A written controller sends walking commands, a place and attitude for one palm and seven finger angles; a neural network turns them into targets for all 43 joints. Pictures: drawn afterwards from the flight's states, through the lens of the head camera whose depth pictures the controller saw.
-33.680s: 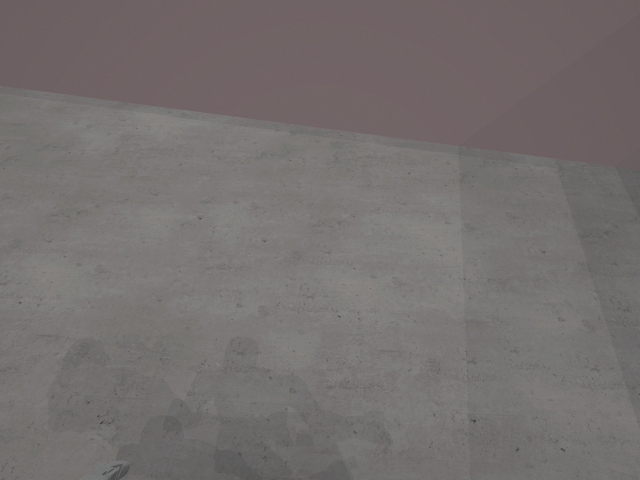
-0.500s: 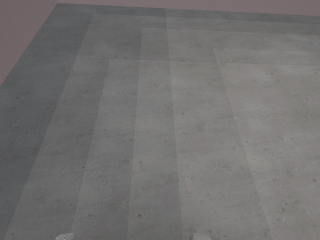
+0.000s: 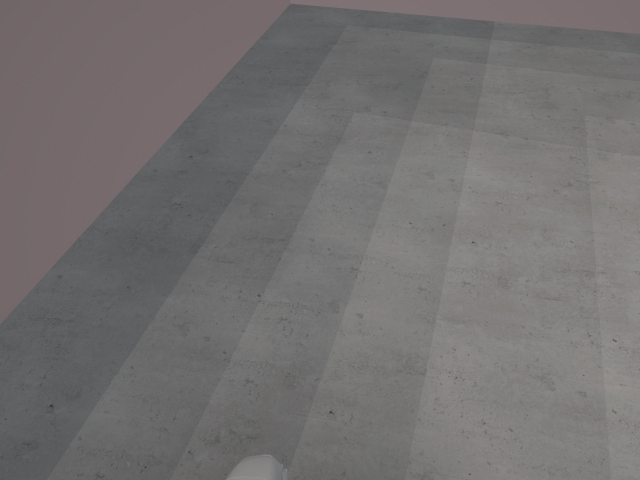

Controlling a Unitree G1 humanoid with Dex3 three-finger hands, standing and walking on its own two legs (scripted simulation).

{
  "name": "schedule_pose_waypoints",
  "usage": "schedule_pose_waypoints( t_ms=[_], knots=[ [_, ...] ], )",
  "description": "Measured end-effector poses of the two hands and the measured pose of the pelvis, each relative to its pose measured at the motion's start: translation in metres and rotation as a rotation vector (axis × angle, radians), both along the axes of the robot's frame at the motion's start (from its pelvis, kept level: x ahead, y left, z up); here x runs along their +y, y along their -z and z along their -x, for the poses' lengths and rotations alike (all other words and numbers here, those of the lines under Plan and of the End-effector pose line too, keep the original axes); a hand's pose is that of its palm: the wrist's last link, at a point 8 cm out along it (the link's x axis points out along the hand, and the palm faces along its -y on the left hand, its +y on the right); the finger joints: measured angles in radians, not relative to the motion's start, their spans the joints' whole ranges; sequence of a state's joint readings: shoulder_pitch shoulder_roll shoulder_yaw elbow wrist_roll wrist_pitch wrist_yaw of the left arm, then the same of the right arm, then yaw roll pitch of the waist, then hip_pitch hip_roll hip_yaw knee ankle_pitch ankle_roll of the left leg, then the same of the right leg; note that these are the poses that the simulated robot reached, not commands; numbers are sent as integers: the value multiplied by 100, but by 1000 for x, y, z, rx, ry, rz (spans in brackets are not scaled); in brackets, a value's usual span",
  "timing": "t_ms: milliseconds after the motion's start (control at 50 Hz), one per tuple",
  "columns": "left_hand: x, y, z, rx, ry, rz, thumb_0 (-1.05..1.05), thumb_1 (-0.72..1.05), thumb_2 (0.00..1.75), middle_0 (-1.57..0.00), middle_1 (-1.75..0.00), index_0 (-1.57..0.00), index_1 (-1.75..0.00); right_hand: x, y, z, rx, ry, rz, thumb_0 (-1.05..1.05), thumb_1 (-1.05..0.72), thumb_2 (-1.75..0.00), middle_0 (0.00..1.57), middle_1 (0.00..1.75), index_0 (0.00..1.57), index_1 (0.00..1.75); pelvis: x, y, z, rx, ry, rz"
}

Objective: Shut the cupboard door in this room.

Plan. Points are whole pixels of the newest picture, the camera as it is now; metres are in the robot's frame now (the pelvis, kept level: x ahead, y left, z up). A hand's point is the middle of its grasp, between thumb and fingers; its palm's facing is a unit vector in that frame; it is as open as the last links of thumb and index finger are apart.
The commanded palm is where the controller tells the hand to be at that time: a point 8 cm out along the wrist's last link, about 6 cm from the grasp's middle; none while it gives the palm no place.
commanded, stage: turn to face it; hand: left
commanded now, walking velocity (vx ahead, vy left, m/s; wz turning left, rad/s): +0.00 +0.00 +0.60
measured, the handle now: out of the picture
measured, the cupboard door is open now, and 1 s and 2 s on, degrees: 83 83 83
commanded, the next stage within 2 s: none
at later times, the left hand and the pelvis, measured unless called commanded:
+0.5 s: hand out of the picture +0.03 +0.29 -0.17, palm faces +0.30 -0.92 -0.25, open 7.4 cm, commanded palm none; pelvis +0.00 +0.05 +0.00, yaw +17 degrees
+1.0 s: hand out of the picture -0.03 +0.22 -0.15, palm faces +0.55 -0.79 -0.28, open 7.4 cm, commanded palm none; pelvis +0.02 +0.01 +0.00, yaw +36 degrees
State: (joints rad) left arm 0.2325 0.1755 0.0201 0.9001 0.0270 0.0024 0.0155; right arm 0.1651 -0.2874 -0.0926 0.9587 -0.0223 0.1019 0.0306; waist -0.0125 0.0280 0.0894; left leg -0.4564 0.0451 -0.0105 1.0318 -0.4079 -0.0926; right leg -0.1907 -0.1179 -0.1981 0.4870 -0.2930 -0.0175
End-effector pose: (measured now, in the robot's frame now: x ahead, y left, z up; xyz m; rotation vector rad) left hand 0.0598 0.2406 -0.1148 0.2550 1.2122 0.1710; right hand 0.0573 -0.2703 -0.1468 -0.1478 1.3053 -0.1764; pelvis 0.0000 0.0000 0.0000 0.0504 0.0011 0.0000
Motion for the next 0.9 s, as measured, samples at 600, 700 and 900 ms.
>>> schedule_pose_waypoints(
  t_ms=[600,700,900],
  knots=[
    [74,11,17,-118,-311,9,1,91,90,-20,-30,-20,-30,85,-8,-85,-34,-355,26,1,-90,-90,20,30,20,30,35,7,-7,12,-358,61],
    [54,2,6,-184,-323,-37,1,91,90,-20,-30,-20,-30,62,14,-88,22,-368,4,1,-90,-90,20,30,20,30,15,15,-16,10,-425,51],
    [18,-6,73,-94,-498,-27,1,90,90,-21,-30,-21,-30,64,7,-129,49,-515,-4,1,-91,-90,20,30,20,30,5,2,-21,-7,-567,8]
  ],
)
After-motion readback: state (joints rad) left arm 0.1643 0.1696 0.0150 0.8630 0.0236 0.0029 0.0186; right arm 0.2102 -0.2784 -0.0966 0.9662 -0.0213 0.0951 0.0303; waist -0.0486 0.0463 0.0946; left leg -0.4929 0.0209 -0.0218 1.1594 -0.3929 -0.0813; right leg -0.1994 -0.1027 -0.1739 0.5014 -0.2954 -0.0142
